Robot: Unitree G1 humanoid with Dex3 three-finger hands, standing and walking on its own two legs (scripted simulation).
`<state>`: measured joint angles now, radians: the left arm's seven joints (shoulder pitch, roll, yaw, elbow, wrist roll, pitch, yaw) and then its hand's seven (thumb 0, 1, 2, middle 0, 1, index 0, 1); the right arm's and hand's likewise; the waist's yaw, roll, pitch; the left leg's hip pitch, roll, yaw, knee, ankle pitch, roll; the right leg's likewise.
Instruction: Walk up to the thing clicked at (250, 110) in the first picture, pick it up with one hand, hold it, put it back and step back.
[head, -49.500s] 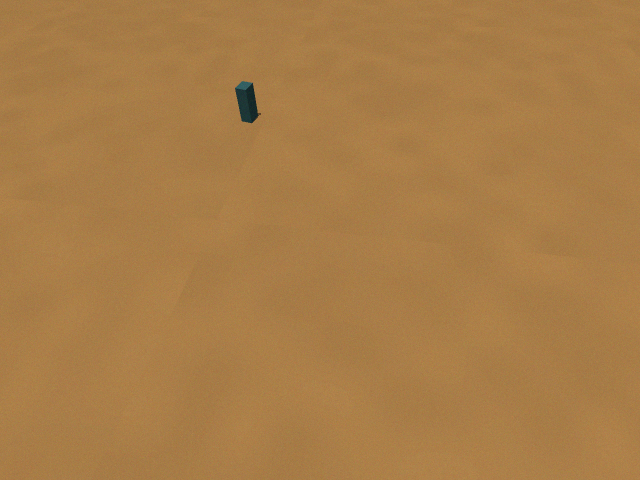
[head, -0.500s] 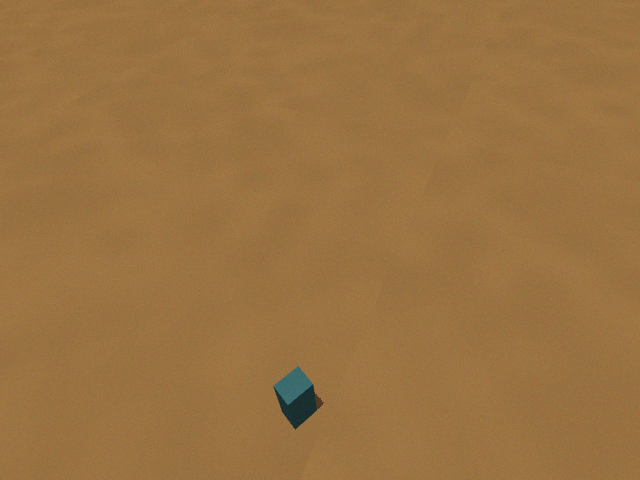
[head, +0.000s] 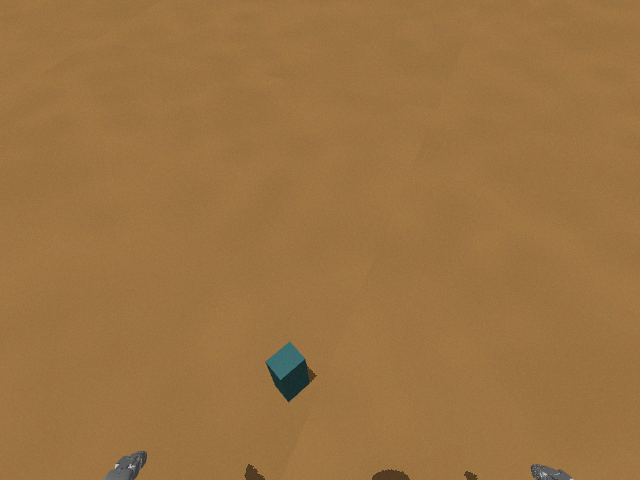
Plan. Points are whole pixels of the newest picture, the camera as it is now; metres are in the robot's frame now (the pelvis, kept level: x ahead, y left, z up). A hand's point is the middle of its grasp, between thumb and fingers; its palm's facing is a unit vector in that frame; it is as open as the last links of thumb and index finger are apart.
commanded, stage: go down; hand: left
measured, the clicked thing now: (289, 373) +0.48 +0.15 -0.67
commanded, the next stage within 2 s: none
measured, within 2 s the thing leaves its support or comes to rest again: neither
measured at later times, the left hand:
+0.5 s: hand (163, 476) +0.17 +0.26 -0.18, palm faces +0.07 -0.95 -0.32, open 16.4 cm
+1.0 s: hand (162, 475) +0.17 +0.27 -0.18, palm faces +0.07 -0.94 -0.32, open 16.1 cm
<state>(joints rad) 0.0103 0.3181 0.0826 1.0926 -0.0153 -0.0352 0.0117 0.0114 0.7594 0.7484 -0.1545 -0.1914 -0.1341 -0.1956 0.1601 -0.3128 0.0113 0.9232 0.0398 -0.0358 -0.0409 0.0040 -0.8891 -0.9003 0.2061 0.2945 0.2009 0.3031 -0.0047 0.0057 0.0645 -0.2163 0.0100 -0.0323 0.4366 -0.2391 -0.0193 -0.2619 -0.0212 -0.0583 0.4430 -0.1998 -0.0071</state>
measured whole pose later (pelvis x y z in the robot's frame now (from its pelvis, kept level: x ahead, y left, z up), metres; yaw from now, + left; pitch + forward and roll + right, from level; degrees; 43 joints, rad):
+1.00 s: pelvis +0.01 +0.03 -0.08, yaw -1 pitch +16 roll -3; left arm 0.37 0.30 0.18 0.21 -0.02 0.34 0.01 0.00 -0.31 0.17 -0.13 -0.12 -0.09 -0.15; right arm 0.25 -0.22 0.01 0.54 0.01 -0.17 -0.11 0.01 -0.78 -0.87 0.21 0.30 0.20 0.30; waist -0.04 0.02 -0.14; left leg -0.83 0.02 -0.04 1.13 -0.58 0.01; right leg -0.84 -0.02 -0.05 1.05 -0.48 0.02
